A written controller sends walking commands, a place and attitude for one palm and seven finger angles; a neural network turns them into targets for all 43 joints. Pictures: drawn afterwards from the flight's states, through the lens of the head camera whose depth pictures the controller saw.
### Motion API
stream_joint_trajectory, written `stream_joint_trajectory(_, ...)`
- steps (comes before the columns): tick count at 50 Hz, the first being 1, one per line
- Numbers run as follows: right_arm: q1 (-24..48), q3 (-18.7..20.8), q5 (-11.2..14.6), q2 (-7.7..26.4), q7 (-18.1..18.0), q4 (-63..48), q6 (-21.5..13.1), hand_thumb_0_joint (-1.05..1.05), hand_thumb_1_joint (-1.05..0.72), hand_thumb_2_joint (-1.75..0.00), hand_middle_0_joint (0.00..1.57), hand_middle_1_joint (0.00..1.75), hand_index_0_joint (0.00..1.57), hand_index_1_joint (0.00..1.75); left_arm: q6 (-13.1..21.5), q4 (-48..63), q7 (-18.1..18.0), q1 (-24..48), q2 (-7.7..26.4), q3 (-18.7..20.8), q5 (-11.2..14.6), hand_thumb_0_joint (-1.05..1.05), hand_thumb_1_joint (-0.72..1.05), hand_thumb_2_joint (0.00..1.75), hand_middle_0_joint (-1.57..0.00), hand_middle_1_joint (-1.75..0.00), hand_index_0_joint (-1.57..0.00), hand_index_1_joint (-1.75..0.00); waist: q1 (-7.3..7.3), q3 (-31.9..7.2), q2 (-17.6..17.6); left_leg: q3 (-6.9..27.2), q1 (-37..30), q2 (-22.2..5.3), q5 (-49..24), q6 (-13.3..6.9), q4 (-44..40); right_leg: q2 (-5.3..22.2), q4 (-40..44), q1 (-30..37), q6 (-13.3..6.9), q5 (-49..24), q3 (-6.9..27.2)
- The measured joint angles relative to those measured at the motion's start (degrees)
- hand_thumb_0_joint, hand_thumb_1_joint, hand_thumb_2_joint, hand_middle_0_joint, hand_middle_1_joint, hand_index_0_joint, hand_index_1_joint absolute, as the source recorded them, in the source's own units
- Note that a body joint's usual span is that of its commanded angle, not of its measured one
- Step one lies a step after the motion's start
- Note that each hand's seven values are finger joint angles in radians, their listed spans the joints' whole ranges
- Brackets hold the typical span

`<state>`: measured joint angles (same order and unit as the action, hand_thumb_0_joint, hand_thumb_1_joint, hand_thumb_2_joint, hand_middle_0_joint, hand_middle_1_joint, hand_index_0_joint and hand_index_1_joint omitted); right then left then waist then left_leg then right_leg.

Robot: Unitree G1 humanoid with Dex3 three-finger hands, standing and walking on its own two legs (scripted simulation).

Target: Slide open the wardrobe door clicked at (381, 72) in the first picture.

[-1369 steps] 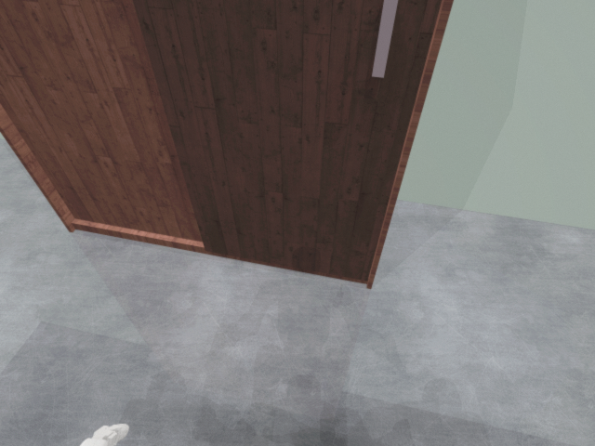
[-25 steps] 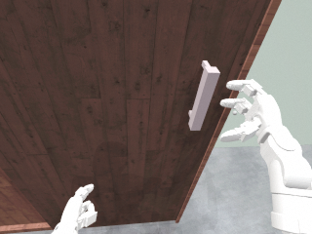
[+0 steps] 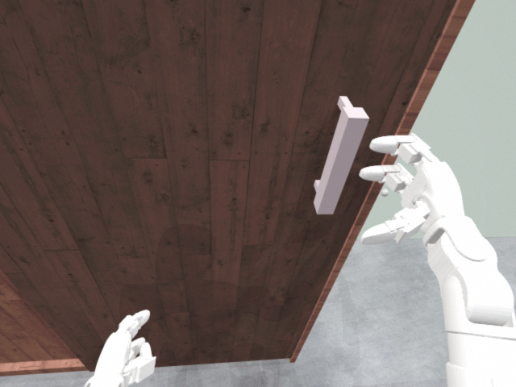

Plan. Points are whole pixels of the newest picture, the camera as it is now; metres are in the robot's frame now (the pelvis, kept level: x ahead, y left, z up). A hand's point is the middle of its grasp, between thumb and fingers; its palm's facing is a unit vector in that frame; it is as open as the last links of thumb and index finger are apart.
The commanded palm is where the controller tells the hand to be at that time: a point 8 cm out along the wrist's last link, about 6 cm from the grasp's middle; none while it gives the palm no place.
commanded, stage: move the hooked fingers beside the handle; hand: right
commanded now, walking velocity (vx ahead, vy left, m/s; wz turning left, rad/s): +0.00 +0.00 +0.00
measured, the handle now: (333, 157) +0.39 -0.07 +0.21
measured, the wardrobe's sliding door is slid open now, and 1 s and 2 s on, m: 0.00 0.00 0.00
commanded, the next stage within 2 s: feel for the door with the fingertips in 1.86 s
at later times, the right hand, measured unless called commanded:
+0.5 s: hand (376, 181) +0.34 -0.12 +0.22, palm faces -0.14 +0.99 -0.05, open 14.0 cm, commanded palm +0.32 -0.18 +0.21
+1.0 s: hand (381, 203) +0.33 -0.14 +0.19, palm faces -0.10 +0.99 -0.06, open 14.0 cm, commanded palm +0.31 -0.19 +0.22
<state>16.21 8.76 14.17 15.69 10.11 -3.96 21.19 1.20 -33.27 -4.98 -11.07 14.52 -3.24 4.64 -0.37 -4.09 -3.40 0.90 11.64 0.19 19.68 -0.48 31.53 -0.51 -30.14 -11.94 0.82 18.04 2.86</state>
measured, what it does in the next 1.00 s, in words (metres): stands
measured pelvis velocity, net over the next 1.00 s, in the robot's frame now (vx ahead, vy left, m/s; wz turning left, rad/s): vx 0.00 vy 0.00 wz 0.00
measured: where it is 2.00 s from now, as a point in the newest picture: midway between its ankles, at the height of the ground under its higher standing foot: outside the picture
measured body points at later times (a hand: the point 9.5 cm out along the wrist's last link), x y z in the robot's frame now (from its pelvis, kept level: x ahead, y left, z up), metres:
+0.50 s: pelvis +0.00 +0.00 +0.00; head -0.03 +0.03 +0.45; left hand +0.20 +0.22 -0.08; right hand +0.34 -0.17 +0.22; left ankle -0.03 +0.11 -0.73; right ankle -0.02 -0.13 -0.73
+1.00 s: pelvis +0.00 +0.00 +0.00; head -0.02 +0.03 +0.45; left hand +0.20 +0.23 -0.07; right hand +0.33 -0.19 +0.19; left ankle -0.03 +0.11 -0.73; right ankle -0.02 -0.13 -0.73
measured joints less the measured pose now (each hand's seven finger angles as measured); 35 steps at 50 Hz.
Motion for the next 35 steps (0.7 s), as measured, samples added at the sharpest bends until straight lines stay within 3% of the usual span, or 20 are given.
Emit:
stream_joint_trajectory(4,-1.7,-1.53,0.56,-1.06,0.0,-3.08,-1.17,-0.01,0.5,-0.3,0.31,1.21,0.31,1.21,0.94,-0.99,-0.03,-0.43,-0.12,-0.01,0.02,0.01,0.9,0.9,-0.2,-0.3,-0.2,-0.3,-0.42,-0.55,0.34,-0.03,-1.14,0.03,0.52,0.05,0.11,0.03,-0.37,1.01,-0.03,0.66,0.01)
stream_joint_trajectory(12,2.64,-0.92,-0.42,0.16,-2.34,2.44,3.9,-0.01,0.51,-0.3,0.31,1.2,0.3,1.2,-0.52,-0.8,-0.08,2.46,-0.47,-0.76,0.03,0.01,0.9,0.9,-0.2,-0.3,-0.2,-0.3,0.18,0.34,0.37,-0.15,-0.76,0.19,0.24,-0.03,0.24,0.18,-0.75,0.51,0.03,0.49,0.12)
stream_joint_trajectory(20,1.6,-1.38,0.15,-0.51,-1.27,-0.57,-0.21,-0.01,0.5,-0.3,0.3,1.2,0.3,1.2,0.89,-0.48,-0.35,1.6,-0.48,-0.53,-0.18,0.01,0.9,0.9,-0.2,-0.3,-0.2,-0.3,-0.36,0.46,0.31,-0.19,-1.22,0.07,0.12,0.01,-0.39,0.09,-0.07,0.96,0.01,0.32,0.13)
stream_joint_trajectory(29,3.03,-1.81,-0.61,-1.55,-2.36,3.46,3.94,-0.01,0.51,-0.3,0.31,1.2,0.3,1.2,-1.59,-0.58,0.35,2.16,-0.54,-0.73,-0.03,0.01,0.9,0.9,-0.2,-0.3,-0.2,-0.3,0.24,-0.33,-0.08,-0.03,-0.74,0.06,0.35,0.01,-0.16,0.1,-0.1,0.65,-0.02,0.51,-0.05)
stream_joint_trajectory(35,0.07,-0.67,-0.59,-0.23,-2.49,-0.48,1.02,-0.01,0.5,-0.3,0.31,1.2,0.31,1.21,-0.84,-0.04,-0.02,1.18,-0.74,-0.55,-0.49,0.01,0.9,0.9,-0.2,-0.3,-0.2,-0.3,0.3,0.33,0.55,0.16,-1.19,0.24,0.4,-0.19,-0.33,0.3,0.47,1.37,0.13,0.45,-0.26)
